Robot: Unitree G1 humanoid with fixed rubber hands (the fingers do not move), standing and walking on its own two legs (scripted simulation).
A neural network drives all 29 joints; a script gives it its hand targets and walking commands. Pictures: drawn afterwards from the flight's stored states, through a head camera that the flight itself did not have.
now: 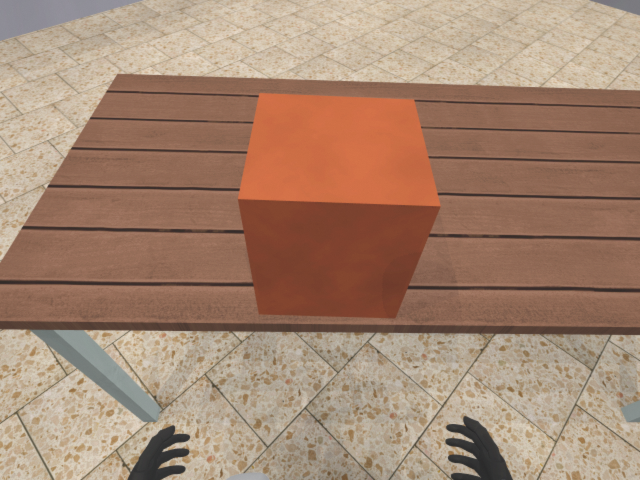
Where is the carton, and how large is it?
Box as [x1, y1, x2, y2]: [238, 93, 440, 317]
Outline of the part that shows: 259,93 238,196 238,202 258,312 261,314 395,317 440,206 414,101 412,99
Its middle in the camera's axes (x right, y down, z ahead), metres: +0.02 -0.04 +0.56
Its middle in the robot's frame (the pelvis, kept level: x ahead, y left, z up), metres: +0.45 +0.00 +0.06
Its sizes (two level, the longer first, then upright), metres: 0.210 0.200 0.250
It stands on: a table, 0.70 m high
